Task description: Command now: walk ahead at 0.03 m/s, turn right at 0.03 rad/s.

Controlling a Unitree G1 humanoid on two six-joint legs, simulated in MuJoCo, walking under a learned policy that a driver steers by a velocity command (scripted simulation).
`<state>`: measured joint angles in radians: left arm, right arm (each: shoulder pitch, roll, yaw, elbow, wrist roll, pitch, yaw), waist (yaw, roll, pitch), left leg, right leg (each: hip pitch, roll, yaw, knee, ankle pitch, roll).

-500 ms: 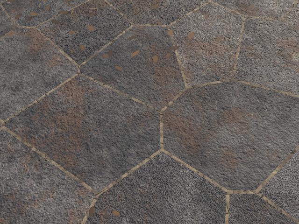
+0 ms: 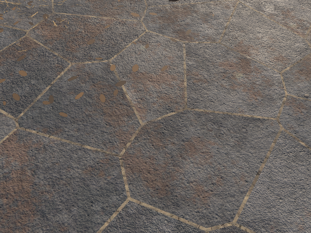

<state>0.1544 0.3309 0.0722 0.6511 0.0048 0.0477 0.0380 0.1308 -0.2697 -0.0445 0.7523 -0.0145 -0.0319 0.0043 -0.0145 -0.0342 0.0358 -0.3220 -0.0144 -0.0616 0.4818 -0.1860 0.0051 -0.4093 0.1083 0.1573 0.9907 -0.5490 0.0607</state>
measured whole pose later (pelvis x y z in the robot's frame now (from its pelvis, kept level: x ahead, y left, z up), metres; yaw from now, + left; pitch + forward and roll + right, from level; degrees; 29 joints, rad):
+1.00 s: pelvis +0.08 +0.04 -0.01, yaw +33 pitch +1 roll -1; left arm 0.08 0.30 0.07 0.71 0.00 -0.04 0.00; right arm 0.24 -0.34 -0.08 0.64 0.02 0.05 -0.04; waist -0.03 0.01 0.03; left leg -0.21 -0.12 -0.25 0.57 -0.37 0.04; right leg -0.34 0.05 0.08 0.48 -0.13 0.03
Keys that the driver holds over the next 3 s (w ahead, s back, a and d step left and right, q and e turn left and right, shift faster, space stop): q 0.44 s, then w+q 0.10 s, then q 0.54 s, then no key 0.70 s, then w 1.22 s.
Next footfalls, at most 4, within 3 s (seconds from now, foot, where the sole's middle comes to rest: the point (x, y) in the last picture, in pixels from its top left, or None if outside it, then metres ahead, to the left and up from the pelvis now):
0.16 right None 0.03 -0.14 -0.78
0.54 left None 0.02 0.13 -0.78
1.00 right None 0.23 0.00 -0.77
1.36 left None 0.04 0.18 -0.77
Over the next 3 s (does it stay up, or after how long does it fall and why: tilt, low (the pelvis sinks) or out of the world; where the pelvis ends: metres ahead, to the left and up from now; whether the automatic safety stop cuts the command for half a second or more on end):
stays up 0.52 0.40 0.00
